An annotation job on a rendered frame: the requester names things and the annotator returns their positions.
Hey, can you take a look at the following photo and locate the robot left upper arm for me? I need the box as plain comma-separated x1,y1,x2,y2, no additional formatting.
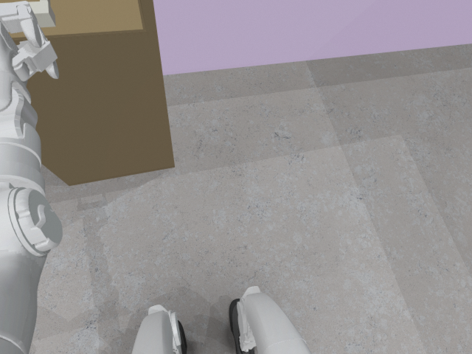
0,187,63,354

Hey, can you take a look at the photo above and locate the left robot forearm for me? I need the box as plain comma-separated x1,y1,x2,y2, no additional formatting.
0,72,45,197

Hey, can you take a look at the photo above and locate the cabinet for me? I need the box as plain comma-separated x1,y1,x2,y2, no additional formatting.
12,0,175,186

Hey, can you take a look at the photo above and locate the robot right thigh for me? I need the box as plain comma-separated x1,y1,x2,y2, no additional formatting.
237,293,312,354

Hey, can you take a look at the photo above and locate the drawer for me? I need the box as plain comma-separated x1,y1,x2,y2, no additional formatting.
0,0,143,38

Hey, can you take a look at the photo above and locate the robot right shin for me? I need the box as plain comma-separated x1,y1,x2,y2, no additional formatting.
238,286,260,351

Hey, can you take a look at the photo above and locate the handle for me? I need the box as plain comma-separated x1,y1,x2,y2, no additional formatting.
0,0,56,27

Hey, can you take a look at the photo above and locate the robot left hand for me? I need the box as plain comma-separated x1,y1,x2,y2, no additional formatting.
0,1,59,87

